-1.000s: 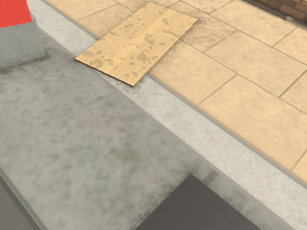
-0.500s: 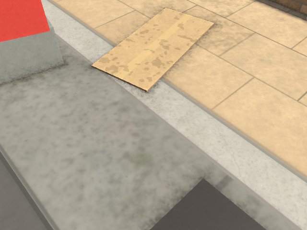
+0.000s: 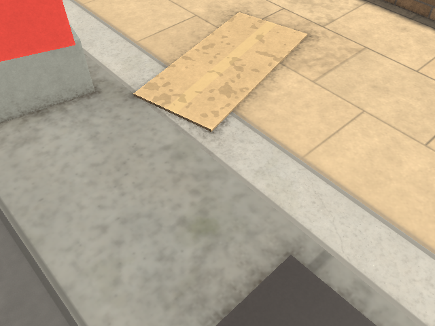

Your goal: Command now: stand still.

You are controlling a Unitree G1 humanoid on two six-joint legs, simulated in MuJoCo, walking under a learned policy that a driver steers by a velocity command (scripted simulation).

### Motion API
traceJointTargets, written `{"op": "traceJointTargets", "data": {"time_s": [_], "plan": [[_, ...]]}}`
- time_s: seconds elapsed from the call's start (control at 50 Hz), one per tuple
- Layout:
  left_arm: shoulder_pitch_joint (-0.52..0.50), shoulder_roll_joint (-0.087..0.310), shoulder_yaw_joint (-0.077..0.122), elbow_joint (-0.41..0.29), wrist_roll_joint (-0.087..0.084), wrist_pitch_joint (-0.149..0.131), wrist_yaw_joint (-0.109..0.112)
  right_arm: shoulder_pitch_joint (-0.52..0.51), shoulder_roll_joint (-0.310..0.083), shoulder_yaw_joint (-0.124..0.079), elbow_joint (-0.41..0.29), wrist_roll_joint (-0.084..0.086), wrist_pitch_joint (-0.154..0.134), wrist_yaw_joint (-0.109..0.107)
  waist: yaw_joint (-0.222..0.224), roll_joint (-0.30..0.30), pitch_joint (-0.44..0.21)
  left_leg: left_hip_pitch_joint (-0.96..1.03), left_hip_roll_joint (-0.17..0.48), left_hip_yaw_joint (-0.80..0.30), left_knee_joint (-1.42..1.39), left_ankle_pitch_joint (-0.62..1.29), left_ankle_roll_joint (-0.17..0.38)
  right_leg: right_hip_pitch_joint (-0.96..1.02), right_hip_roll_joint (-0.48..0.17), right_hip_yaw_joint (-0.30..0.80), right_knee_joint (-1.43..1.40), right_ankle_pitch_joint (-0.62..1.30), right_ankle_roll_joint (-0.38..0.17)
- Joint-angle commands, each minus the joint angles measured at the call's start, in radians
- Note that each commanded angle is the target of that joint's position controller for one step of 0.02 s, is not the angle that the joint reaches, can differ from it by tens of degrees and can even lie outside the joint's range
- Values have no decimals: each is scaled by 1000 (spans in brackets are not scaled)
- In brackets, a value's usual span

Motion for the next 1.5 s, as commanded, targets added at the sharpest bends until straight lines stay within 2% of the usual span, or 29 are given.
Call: {"op": "traceJointTargets", "data": {"time_s": [0.02,0.04,0.08,0.12,0.2,0.26,0.28,0.3,0.32,0.36,0.5,0.64,0.68,0.72,0.74,0.76,0.78,0.84,0.9,0.98,1.12,1.18,1.22,1.24,1.26,1.28,1.32,1.4,1.5], "plan": [[13,94,24,-30,0,-12,4,22,-85,-21,-25,1,-12,-5,0,-3,-4,-19,71,-67,-68,150,33,18,-114,136,-112,42,-19],[54,105,29,-10,0,-9,1,64,-79,-23,-2,-3,-11,-3,5,-31,-55,-12,31,-31,-40,-53,41,46,-101,143,-131,-193,-32],[128,187,59,10,5,7,-9,18,-115,-39,-24,-26,-4,17,45,-121,51,-223,-25,41,117,-361,59,30,-194,317,-240,-691,-117],[122,198,73,13,-2,-1,-18,-106,-93,-31,-80,-20,-15,39,64,-156,166,-334,35,115,294,-175,49,-31,-366,508,-386,-685,-206],[-32,189,77,-10,-14,-47,-26,26,-74,-40,-36,1,-51,70,-43,-94,21,-86,28,132,184,-142,68,-85,-254,277,-359,-350,-147],[-113,172,81,-17,-11,-45,-24,240,-73,-50,51,3,-58,50,-149,-26,64,284,-33,234,-55,-42,82,-359,-158,138,-143,-444,-117],[-153,106,62,-35,5,-49,-26,365,-106,-59,91,-9,-71,36,-198,110,36,463,88,51,-117,-183,102,-539,-87,53,146,-370,-92],[-195,3,30,-86,8,-59,-34,409,-163,-60,66,-33,-83,28,-198,255,1,481,373,-420,-267,-536,156,-693,-2,15,504,-301,-65],[-170,37,34,-105,8,-69,-50,292,-193,-66,39,-36,-77,19,-122,158,60,350,454,-650,-365,-712,237,-801,-25,138,616,-168,-79],[-159,114,49,-97,12,-78,-73,174,-178,-65,6,-14,-95,33,-48,19,56,283,388,-477,-336,-531,219,-781,-110,153,678,10,-51],[-287,92,40,-135,24,-36,-93,298,-116,-40,83,4,-127,46,-66,43,122,203,225,-137,-438,-146,194,-781,-143,25,639,150,30],[-472,74,16,-218,10,-33,-101,330,-152,-39,130,3,-129,32,-82,80,170,316,259,35,-502,373,185,-594,-108,-91,315,164,-40],[-416,81,17,-213,10,-31,-84,313,-177,-39,147,-4,-126,31,-32,129,102,342,262,110,-344,918,162,-393,-21,-148,258,53,-93],[-115,153,50,-140,10,-35,-58,297,-238,-55,166,-22,-110,19,120,202,-69,317,293,129,44,1281,140,-57,58,-131,250,-63,-135],[127,204,76,-65,16,-43,-42,236,-256,-63,153,-17,-105,17,243,172,-179,146,257,137,347,1133,123,240,19,-48,202,-59,-160],[239,319,107,-31,53,-56,-32,288,-123,-35,103,18,-108,35,205,-66,-342,-222,122,133,767,520,104,583,-248,325,116,-462,-210],[258,334,112,-7,35,-64,-49,273,-88,-30,75,31,-137,49,158,-247,-449,-421,-40,-21,993,-154,113,637,-409,882,-161,-728,-237],[54,164,78,20,28,-85,-54,69,-127,-37,26,18,-140,48,47,29,-70,-498,115,-19,969,58,137,209,-321,532,-220,-302,-177],[47,74,46,71,12,-110,-50,91,-59,-21,15,-21,-89,77,-56,-43,23,-404,172,-19,839,55,110,-35,-229,327,-301,-253,-139],[146,106,43,106,-8,-136,-52,-146,-83,-8,-71,-27,-71,93,-27,-28,155,-546,195,76,580,218,72,-50,-165,163,-414,-9,-147],[283,175,38,154,-22,-146,-34,-367,-101,10,-128,-3,-87,96,29,-37,139,-321,61,214,57,491,115,234,-171,12,-439,731,-77],[287,246,48,173,11,-112,-7,-209,-168,-15,-94,-8,-83,69,-67,-125,-9,-155,-43,223,53,258,157,419,-225,4,-113,1253,-58],[222,264,58,168,32,-84,4,166,-242,-54,23,-14,-79,37,-242,-135,-173,224,-9,169,30,132,204,281,-211,-18,389,1124,-65],[202,171,42,137,39,-89,-6,318,-317,-78,51,-31,-74,20,-261,-11,-273,470,205,-55,128,-114,225,18,-116,-7,779,536,-84],[340,53,16,93,-42,-112,-34,248,-349,-89,45,-46,-78,32,-101,327,-393,719,451,-708,-73,-294,391,-409,69,110,1128,-244,-41],[200,151,29,73,-37,-119,-19,170,-271,-86,41,-26,-81,48,-124,110,-288,648,384,-672,-164,-290,349,-528,-15,165,1103,-138,-77],[56,140,25,41,-20,-125,-25,95,-159,-60,76,-26,-102,54,-68,-63,-56,329,312,-383,-206,-19,289,-498,-86,154,953,-26,-80],[16,64,3,0,33,-70,-69,122,-116,-31,142,8,-131,42,39,16,64,50,212,-167,-313,53,229,-453,-162,134,795,-34,-25],[-270,70,-26,-117,21,-83,-96,156,-162,-34,144,23,-154,55,2,12,162,-101,108,49,-448,376,190,-323,-151,-18,290,325,-12]]}}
